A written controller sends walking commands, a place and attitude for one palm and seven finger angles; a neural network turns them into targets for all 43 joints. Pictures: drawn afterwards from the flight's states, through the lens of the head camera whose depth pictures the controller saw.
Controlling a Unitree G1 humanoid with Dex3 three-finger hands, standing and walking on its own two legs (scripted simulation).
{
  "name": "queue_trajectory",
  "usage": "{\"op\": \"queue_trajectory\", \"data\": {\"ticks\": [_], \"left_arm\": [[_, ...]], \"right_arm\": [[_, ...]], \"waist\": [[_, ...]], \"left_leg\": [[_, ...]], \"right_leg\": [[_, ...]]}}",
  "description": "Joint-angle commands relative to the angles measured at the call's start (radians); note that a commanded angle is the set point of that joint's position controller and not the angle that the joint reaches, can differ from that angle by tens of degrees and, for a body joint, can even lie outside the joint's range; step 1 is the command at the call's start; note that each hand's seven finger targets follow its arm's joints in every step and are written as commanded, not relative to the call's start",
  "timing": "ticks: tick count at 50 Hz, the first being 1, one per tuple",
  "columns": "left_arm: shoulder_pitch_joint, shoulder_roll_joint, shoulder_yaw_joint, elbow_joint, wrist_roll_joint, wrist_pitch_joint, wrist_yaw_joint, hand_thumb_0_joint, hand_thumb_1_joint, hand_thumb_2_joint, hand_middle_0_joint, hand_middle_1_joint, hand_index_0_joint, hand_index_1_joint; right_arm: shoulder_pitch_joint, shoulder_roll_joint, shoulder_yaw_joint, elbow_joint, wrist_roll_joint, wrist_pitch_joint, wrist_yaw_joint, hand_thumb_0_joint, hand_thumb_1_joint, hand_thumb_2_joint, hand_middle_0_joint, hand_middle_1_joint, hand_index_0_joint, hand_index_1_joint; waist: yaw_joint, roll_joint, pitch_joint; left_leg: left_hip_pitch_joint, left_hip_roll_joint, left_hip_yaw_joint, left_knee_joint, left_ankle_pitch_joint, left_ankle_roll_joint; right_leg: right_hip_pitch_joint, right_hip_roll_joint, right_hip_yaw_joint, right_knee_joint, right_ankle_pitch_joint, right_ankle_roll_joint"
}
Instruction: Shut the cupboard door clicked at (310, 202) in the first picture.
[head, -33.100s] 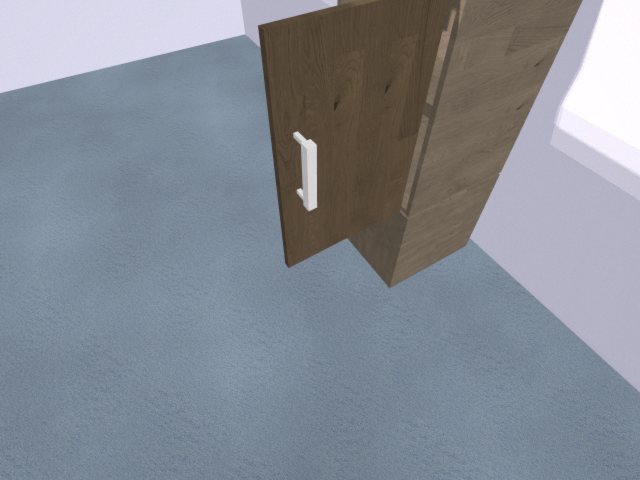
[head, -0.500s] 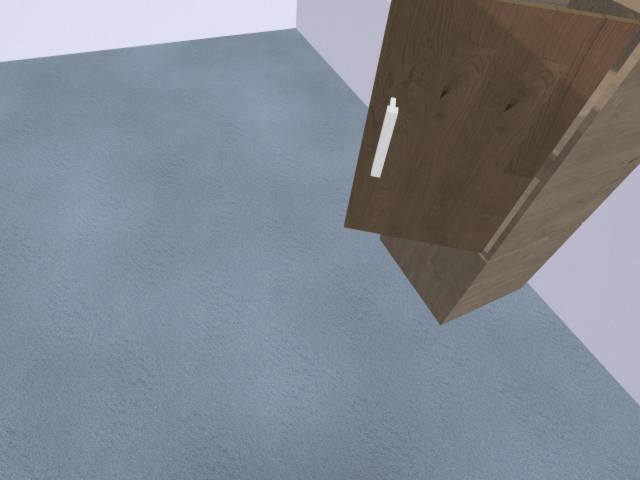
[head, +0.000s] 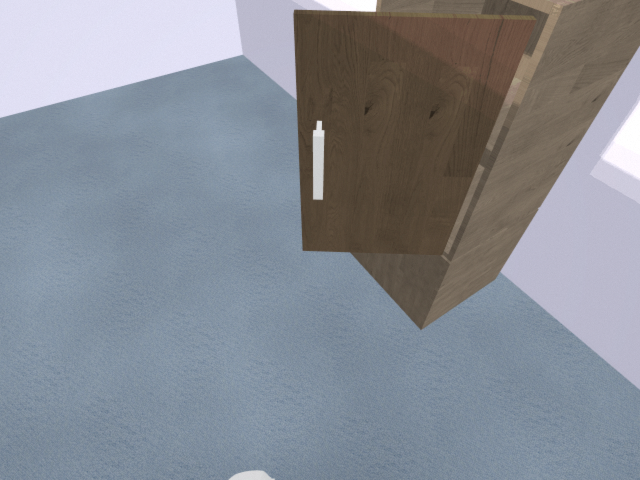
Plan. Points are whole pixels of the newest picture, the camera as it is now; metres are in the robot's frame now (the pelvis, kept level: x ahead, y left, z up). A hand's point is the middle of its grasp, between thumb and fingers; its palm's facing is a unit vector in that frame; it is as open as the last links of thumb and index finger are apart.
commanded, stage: take the last steps up to it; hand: left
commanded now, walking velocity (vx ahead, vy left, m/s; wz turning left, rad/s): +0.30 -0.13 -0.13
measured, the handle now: (318, 161) +0.70 +0.04 -0.02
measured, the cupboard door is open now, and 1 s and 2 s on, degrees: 54 54 54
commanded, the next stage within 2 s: come to a stop and stand still in 0.50 s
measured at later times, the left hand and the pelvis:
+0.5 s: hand (227, 400) +0.27 +0.16 -0.16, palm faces -0.09 -0.98 -0.16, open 7.4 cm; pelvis +0.16 -0.02 +0.01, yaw -5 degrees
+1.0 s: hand (267, 357) +0.34 +0.11 -0.17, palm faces -0.02 -0.97 -0.23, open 7.3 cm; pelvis +0.26 -0.08 +0.00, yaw -4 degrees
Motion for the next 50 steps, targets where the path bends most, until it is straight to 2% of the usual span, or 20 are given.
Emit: {"op": "queue_trajectory", "data": {"ticks": [1, 5, 8, 9, 10, 11, 13, 16, 19, 25, 28, 30, 31, 32, 33, 34, 35, 38, 44, 50], "left_arm": [[0.030, 0.159, 0.025, -0.018, -0.001, -0.033, 0.017, 0.000, 0.900, 0.900, -0.200, -0.300, -0.200, -0.300], [0.038, 0.164, 0.026, 0.015, 0.002, -0.028, 0.015, 0.000, 0.900, 0.900, -0.200, -0.300, -0.200, -0.300], [-0.003, 0.156, 0.029, 0.011, -0.017, -0.026, 0.010, 0.000, 0.900, 0.900, -0.200, -0.300, -0.200, -0.300], [0.061, 0.095, 0.023, -0.003, -0.023, -0.020, 0.002, 0.000, 0.900, 0.900, -0.200, -0.300, -0.200, -0.300], [0.028, 0.104, 0.009, -0.034, -0.016, -0.022, -0.003, 0.000, 0.900, 0.900, -0.200, -0.300, -0.200, -0.300], [-0.008, 0.121, 0.019, -0.032, -0.004, -0.012, -0.002, 0.000, 0.900, 0.900, -0.200, -0.300, -0.200, -0.300], [-0.076, 0.105, 0.029, -0.037, 0.006, -0.003, -0.017, 0.000, 0.900, 0.900, -0.200, -0.300, -0.200, -0.300], [-0.011, 0.065, 0.028, -0.012, 0.009, 0.017, -0.025, 0.000, 0.900, 0.900, -0.200, -0.300, -0.200, -0.300], [-0.036, 0.049, 0.022, -0.027, 0.005, 0.026, -0.026, 0.000, 0.900, 0.900, -0.200, -0.300, -0.200, -0.300], [-0.165, 0.050, 0.009, -0.074, -0.001, 0.014, -0.022, 0.000, 0.900, 0.900, -0.200, -0.300, -0.200, -0.300], [-0.127, 0.065, 0.014, -0.068, -0.001, 0.002, -0.021, 0.000, 0.900, 0.900, -0.200, -0.300, -0.200, -0.300], [-0.013, 0.106, 0.020, -0.029, 0.001, -0.016, -0.013, 0.000, 0.900, 0.900, -0.200, -0.300, -0.200, -0.300], [0.101, 0.153, 0.031, 0.006, 0.002, -0.036, -0.001, 0.000, 0.900, 0.900, -0.200, -0.300, -0.200, -0.300], [0.196, 0.243, 0.048, 0.040, 0.003, -0.052, 0.019, 0.000, 0.900, 0.900, -0.200, -0.300, -0.200, -0.300], [0.169, 0.240, 0.025, 0.034, -0.014, -0.055, 0.029, 0.000, 0.900, 0.900, -0.200, -0.300, -0.200, -0.300], [0.078, 0.227, 0.025, 0.020, -0.006, -0.058, 0.040, 0.000, 0.900, 0.900, -0.200, -0.300, -0.200, -0.300], [0.025, 0.193, 0.020, 0.004, -0.010, -0.048, 0.051, 0.000, 0.900, 0.900, -0.200, -0.300, -0.200, -0.300], [-0.033, 0.168, 0.019, -0.027, -0.005, -0.021, 0.065, 0.000, 0.900, 0.900, -0.200, -0.300, -0.200, -0.300], [-0.079, 0.175, 0.039, -0.066, 0.001, -0.005, 0.071, 0.000, 0.900, 0.900, -0.200, -0.300, -0.200, -0.300], [-0.095, 0.196, 0.040, -0.087, 0.007, 0.008, 0.057, 0.000, 0.900, 0.900, -0.200, -0.300, -0.200, -0.300]], "right_arm": [[-0.112, -0.041, -0.008, -0.121, 0.004, -0.048, 0.007, 0.000, -0.900, -0.900, 0.200, 0.300, 0.200, 0.300], [-0.110, -0.034, -0.004, -0.127, 0.007, -0.063, 0.004, 0.000, -0.900, -0.900, 0.200, 0.300, 0.200, 0.300], [0.144, -0.099, -0.019, -0.041, -0.002, -0.084, -0.017, 0.000, -0.900, -0.900, 0.200, 0.300, 0.200, 0.300], [0.271, -0.216, -0.044, -0.010, -0.020, -0.092, -0.030, 0.000, -0.900, -0.900, 0.200, 0.300, 0.200, 0.300], [0.324, -0.264, -0.046, -0.004, -0.014, -0.081, -0.036, 0.000, -0.900, -0.900, 0.200, 0.300, 0.200, 0.300], [0.249, -0.250, -0.042, -0.011, -0.006, -0.074, -0.042, 0.000, -0.900, -0.900, 0.200, 0.300, 0.200, 0.300], [0.106, -0.149, -0.021, -0.059, -0.004, -0.079, -0.042, 0.000, -0.900, -0.900, 0.200, 0.300, 0.200, 0.300], [0.072, -0.106, -0.010, -0.052, -0.002, -0.099, -0.041, 0.000, -0.900, -0.900, 0.200, 0.300, 0.200, 0.300], [0.083, -0.093, -0.015, -0.041, 0.003, -0.097, -0.031, 0.000, -0.900, -0.900, 0.200, 0.300, 0.200, 0.300], [0.117, -0.087, -0.025, -0.023, 0.000, -0.080, -0.015, 0.000, -0.900, -0.900, 0.200, 0.300, 0.200, 0.300], [0.092, -0.109, -0.037, -0.024, -0.001, -0.071, -0.014, 0.000, -0.900, -0.900, 0.200, 0.300, 0.200, 0.300], [0.095, -0.087, -0.032, -0.015, 0.004, -0.062, -0.009, 0.000, -0.900, -0.900, 0.200, 0.300, 0.200, 0.300], [0.103, -0.050, -0.019, -0.011, 0.013, -0.064, -0.002, 0.000, -0.900, -0.900, 0.200, 0.300, 0.200, 0.300], [0.121, 0.042, 0.002, -0.034, 0.025, -0.066, 0.001, 0.000, -0.900, -0.900, 0.200, 0.300, 0.200, 0.300], [0.107, 0.029, 0.010, -0.047, 0.036, -0.052, -0.014, 0.000, -0.900, -0.900, 0.200, 0.300, 0.200, 0.300], [0.152, 0.034, 0.012, -0.027, 0.037, -0.043, -0.021, 0.000, -0.900, -0.900, 0.200, 0.300, 0.200, 0.300], [0.146, 0.000, 0.005, -0.012, 0.042, -0.035, -0.026, 0.000, -0.900, -0.900, 0.200, 0.300, 0.200, 0.300], [0.044, -0.005, 0.004, -0.013, 0.039, -0.004, -0.025, 0.000, -0.900, -0.900, 0.200, 0.300, 0.200, 0.300], [-0.040, -0.018, -0.009, -0.078, 0.022, 0.027, -0.007, 0.000, -0.900, -0.900, 0.200, 0.300, 0.200, 0.300], [-0.038, -0.021, -0.006, -0.102, 0.027, 0.002, -0.003, 0.000, -0.900, -0.900, 0.200, 0.300, 0.200, 0.300]], "waist": [[0.003, -0.130, 0.079], [-0.005, -0.135, 0.067], [-0.117, -0.027, -0.054], [-0.142, 0.222, -0.161], [-0.144, 0.302, -0.166], [-0.117, 0.223, -0.108], [-0.060, 0.121, 0.088], [0.000, 0.081, 0.047], [0.001, 0.102, 0.057], [-0.030, 0.117, 0.109], [-0.007, 0.143, 0.050], [0.039, 0.063, 0.016], [0.092, -0.039, -0.057], [0.107, -0.290, -0.148], [0.081, -0.184, -0.160], [0.036, -0.311, -0.200], [0.030, -0.326, -0.194], [0.029, -0.139, -0.112], [0.019, -0.165, -0.090], [0.000, -0.204, -0.096]], "left_leg": [[-0.149, 0.014, 0.011, -0.078, 0.083, -0.011], [-0.015, -0.006, 0.044, -0.286, 0.111, 0.008], [0.414, -0.026, 0.041, -0.519, 0.274, 0.026], [0.655, 0.249, -0.347, -0.602, 0.248, 0.126], [0.667, 0.424, -0.616, -0.727, 0.198, 0.216], [0.535, 0.442, -0.589, -0.786, 0.052, 0.207], [0.280, 0.366, -0.449, -0.848, -0.045, 0.173], [0.286, 0.275, -0.179, -0.823, 0.197, 0.134], [0.293, 0.239, -0.068, -0.831, 0.274, 0.146], [0.284, 0.220, 0.002, -0.805, 0.346, 0.150], [0.306, 0.228, 0.012, -0.719, 0.341, 0.131], [0.259, 0.158, 0.056, -0.545, 0.374, 0.082], [0.152, 0.087, 0.102, -0.359, 0.319, 0.045], [-0.007, -0.057, 0.113, -0.112, -0.135, 0.009], [0.070, -0.032, -0.030, -0.034, -0.239, 0.011], [0.049, -0.030, -0.069, 0.025, -0.200, 0.005], [0.054, -0.020, -0.094, 0.038, -0.169, 0.004], [0.072, -0.046, -0.098, 0.059, -0.109, -0.003], [0.025, -0.071, -0.112, 0.043, -0.017, -0.017], [0.210, -0.083, -0.053, -0.375, 0.110, 0.000]], "right_leg": [[0.037, -0.248, 0.181, -0.191, 0.271, -0.179], [0.031, -0.237, 0.180, -0.138, 0.321, -0.165], [-0.100, -0.142, 0.095, 0.211, 0.440, -0.096], [-0.334, -0.028, 0.026, 0.502, 0.122, -0.022], [-0.469, 0.020, 0.052, 0.757, -0.255, -0.009], [-0.517, -0.035, 0.129, 0.882, -0.210, -0.007], [-0.526, -0.110, 0.129, 0.895, -0.047, 0.014], [-0.480, -0.121, 0.094, 0.795, 0.057, 0.045], [-0.482, -0.134, 0.056, 0.653, 0.115, 0.065], [-0.399, -0.120, -0.022, 0.329, 0.157, 0.073], [-0.271, -0.091, -0.045, 0.218, 0.155, 0.060], [-0.067, -0.053, -0.067, 0.081, 0.193, 0.045], [0.119, -0.139, 0.034, 0.047, 0.344, 0.019], [0.275, -0.384, 0.302, 0.005, 0.724, -0.062], [0.152, -0.451, 0.299, -0.009, 1.005, -0.115], [0.182, -0.426, 0.301, 0.022, 1.155, -0.137], [0.164, -0.416, 0.261, 0.042, 1.213, -0.144], [0.006, -0.396, 0.193, 0.012, 1.051, -0.141], [-0.054, -0.395, 0.151, -0.027, 0.835, -0.162], [-0.104, -0.329, 0.137, 0.033, 0.582, -0.116]]}}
